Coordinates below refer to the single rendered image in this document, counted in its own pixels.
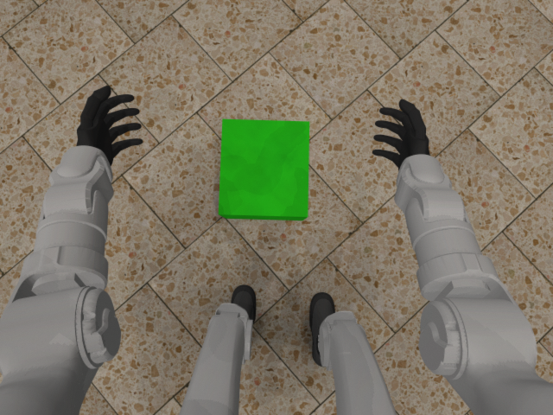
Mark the left robot shin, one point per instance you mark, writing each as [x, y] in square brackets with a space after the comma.
[229, 307]

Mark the left robot upper arm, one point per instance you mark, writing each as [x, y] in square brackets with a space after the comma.
[51, 347]

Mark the right robot upper arm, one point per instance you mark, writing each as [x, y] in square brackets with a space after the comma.
[485, 349]

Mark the robot left hand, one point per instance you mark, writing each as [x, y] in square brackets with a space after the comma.
[95, 123]

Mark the left robot foot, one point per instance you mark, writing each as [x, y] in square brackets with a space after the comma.
[245, 297]

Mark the left robot forearm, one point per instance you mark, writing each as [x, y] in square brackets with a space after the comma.
[70, 240]

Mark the carton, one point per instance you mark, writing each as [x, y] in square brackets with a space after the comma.
[264, 169]

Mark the right robot forearm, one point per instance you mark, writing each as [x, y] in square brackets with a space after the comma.
[448, 255]

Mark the robot right hand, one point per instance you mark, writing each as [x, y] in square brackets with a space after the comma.
[412, 132]

